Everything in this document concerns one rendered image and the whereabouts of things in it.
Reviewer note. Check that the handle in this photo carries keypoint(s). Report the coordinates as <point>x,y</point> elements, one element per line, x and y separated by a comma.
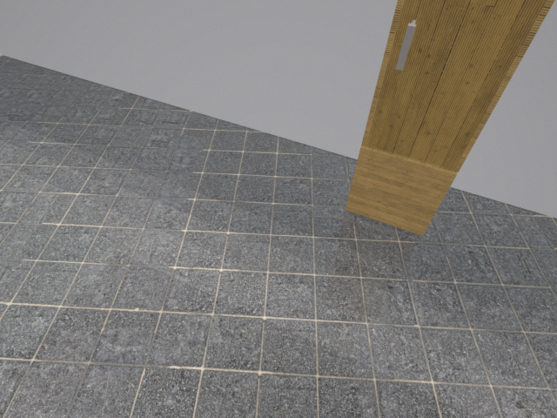
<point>406,45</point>

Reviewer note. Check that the cupboard door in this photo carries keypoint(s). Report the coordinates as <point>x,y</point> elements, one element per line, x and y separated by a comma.
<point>460,52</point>

